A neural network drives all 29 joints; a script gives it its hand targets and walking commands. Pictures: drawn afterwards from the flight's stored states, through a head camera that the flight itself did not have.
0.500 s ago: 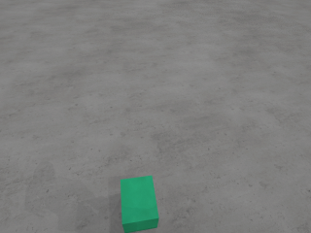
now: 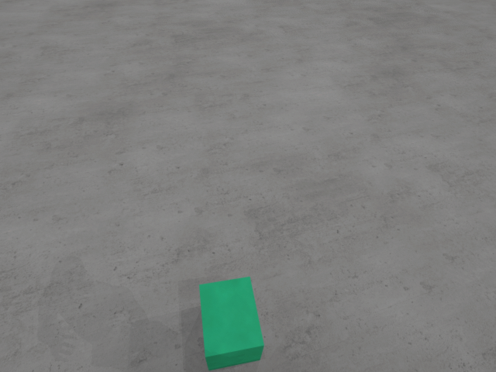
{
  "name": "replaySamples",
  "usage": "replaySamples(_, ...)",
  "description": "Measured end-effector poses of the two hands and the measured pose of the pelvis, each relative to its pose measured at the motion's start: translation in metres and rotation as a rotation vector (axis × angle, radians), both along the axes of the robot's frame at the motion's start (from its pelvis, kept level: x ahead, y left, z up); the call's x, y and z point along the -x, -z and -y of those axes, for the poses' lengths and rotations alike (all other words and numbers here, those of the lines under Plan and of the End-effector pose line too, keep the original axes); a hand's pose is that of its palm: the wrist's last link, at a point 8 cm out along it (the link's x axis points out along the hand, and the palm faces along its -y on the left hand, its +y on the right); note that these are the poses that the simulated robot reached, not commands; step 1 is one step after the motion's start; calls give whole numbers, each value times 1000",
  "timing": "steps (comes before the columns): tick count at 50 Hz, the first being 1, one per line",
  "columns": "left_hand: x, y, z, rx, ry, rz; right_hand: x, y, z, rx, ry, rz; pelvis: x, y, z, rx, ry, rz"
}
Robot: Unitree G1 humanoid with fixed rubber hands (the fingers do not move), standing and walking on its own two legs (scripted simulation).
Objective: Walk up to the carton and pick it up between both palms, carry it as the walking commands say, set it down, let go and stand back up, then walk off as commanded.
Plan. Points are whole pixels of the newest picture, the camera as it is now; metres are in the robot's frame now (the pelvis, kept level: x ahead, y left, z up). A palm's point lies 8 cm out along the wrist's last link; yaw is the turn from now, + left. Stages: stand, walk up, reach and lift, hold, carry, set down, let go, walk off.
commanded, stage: walk off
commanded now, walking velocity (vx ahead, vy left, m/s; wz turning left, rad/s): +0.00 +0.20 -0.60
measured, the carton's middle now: (229, 322) +0.43 +0.07 -0.67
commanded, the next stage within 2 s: none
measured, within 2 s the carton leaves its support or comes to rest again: neither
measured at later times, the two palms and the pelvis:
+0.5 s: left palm (87, 368) +0.16 +0.28 -0.11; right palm out of the picture -0.04 -0.19 -0.15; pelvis +0.02 +0.06 +0.00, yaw -14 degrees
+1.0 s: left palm (36, 302) +0.27 +0.43 -0.12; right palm out of the picture +0.07 -0.08 -0.09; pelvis +0.09 +0.19 +0.01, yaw -28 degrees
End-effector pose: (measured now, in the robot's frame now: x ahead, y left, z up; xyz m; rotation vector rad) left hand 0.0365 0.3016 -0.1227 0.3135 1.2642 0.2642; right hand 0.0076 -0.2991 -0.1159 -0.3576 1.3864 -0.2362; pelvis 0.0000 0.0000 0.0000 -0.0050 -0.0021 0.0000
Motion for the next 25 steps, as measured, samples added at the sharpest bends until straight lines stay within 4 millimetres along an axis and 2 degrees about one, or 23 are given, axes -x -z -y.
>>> replaySamples(3, -16, 5, -14, 1, 24, -7, 16, -2, -18, 2, 43, -4, 0, 2, -14, -3, 32, -7)
replaySamples(7, -47, 1, -13, 25, 89, 12, 34, -5, -46, -15, 97, -9, 0, -5, -26, 2, 73, -11)
replaySamples(12, -81, -2, -3, 54, 169, 46, 35, -1, -74, -48, 150, 32, -3, -7, -37, -6, 121, -10)
replaySamples(19, -123, -6, 26, 84, 268, 111, 49, 25, -106, -121, 225, 39, -9, 1, -50, -26, 191, -4)
replaySamples(22, -133, -7, 32, 78, 302, 138, 56, 38, -113, -143, 263, 34, -12, 8, -52, -27, 222, -2)
replaySamples(25, -125, -13, 20, 49, 295, 120, 51, 32, -113, -148, 274, 40, -16, 2, -56, -33, 238, -2)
